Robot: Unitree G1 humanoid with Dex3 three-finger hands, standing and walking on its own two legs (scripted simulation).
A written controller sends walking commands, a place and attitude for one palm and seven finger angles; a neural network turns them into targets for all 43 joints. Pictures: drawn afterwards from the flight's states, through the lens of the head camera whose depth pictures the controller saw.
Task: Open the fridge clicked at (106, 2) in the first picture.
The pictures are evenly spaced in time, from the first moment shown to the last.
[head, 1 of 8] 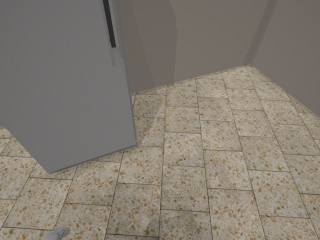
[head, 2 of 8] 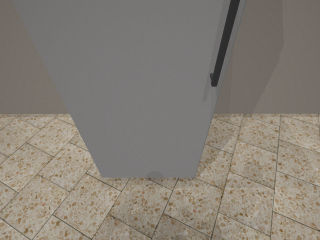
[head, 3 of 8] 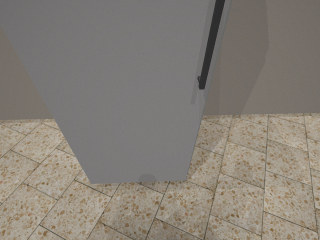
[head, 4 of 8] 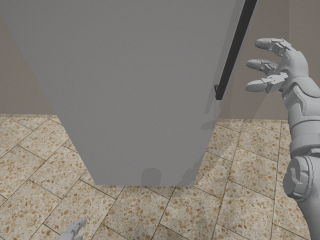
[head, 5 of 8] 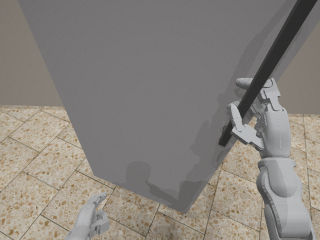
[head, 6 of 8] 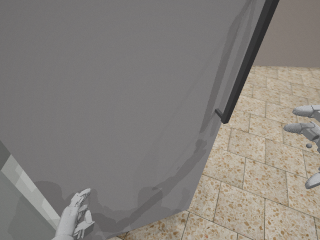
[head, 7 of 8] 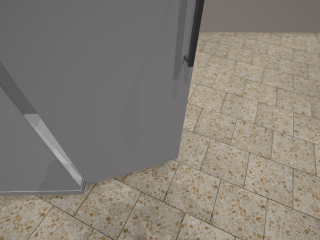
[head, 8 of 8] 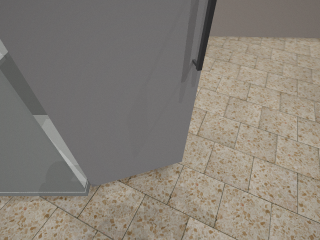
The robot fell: no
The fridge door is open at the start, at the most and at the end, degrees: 0 77 73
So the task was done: yes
